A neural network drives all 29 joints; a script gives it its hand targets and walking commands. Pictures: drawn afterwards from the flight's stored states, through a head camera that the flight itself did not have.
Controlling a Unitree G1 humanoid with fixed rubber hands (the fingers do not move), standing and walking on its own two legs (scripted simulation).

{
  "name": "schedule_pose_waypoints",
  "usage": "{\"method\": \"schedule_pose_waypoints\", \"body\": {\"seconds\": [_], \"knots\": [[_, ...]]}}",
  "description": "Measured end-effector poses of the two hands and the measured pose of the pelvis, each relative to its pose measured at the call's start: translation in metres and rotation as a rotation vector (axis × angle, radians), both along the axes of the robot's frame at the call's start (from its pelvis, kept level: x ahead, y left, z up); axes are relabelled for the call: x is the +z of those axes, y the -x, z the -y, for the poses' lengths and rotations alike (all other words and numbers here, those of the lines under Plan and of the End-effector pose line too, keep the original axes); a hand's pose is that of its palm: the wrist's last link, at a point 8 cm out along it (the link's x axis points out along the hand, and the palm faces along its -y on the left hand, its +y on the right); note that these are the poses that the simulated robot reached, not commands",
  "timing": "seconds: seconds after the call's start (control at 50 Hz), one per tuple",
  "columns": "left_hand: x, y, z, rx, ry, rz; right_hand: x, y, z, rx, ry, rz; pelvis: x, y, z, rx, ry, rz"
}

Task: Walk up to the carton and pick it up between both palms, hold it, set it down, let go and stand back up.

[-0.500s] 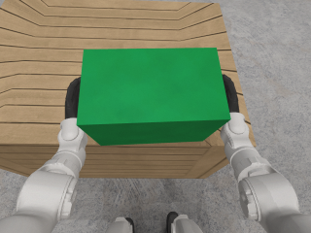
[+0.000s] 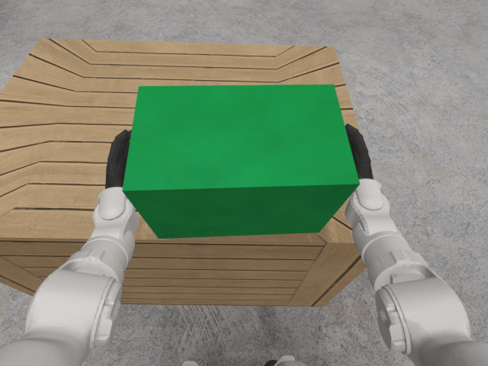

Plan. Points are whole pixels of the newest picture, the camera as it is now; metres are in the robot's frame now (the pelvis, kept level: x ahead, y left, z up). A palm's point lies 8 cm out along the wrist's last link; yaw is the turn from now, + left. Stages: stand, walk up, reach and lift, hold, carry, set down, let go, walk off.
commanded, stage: reach and lift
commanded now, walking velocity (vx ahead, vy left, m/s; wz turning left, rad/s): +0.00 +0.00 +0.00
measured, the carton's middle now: (239, 167) +0.43 +0.01 +0.05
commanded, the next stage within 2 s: hold in 1.86 s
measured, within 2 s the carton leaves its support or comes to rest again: neither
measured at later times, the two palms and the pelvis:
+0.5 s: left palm (88, 136) +0.41 +0.22 +0.15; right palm (369, 136) +0.41 -0.18 +0.15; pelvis +0.03 +0.00 +0.03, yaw +1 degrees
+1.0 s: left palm (62, 149) +0.35 +0.22 +0.19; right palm (390, 145) +0.36 -0.18 +0.19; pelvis +0.00 +0.00 +0.03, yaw +1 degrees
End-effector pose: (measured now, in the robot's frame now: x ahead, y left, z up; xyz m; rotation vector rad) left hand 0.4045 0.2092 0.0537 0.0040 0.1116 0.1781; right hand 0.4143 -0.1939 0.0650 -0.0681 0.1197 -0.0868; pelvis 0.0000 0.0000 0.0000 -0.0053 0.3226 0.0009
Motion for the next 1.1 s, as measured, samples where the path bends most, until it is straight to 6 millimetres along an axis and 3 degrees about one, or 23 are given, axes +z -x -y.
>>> {"method": "schedule_pose_waypoints", "body": {"seconds": [0.12,0.34,0.52,0.68,0.8,1.1], "knots": [[0.017,-0.004,-0.001,-0.007,0.012,-0.016,0.015,-0.001,0.000,-0.006,-0.006,-0.018,0.005,-0.005,0.001,0.003,-0.004,0.037],[0.070,-0.013,-0.003,-0.019,0.037,-0.020,0.062,-0.005,-0.003,-0.015,-0.016,-0.027,0.020,-0.026,0.001,0.007,-0.005,0.163],[0.105,0.000,-0.015,-0.017,-0.045,-0.045,0.090,0.001,-0.014,0.005,-0.012,-0.050,0.028,-0.035,-0.003,0.015,0.000,0.285],[0.134,0.015,-0.025,-0.008,-0.062,-0.032,0.116,0.012,-0.024,0.018,0.007,-0.034,0.031,-0.032,-0.007,0.019,0.004,0.341],[0.140,0.031,-0.025,-0.021,-0.060,-0.051,0.126,0.027,-0.023,0.015,-0.011,-0.045,0.031,-0.024,-0.008,0.020,0.005,0.385],[0.129,0.057,-0.014,-0.037,-0.039,-0.112,0.124,0.056,-0.012,-0.004,-0.065,-0.056,0.030,0.000,-0.003,0.019,0.000,0.421]]}}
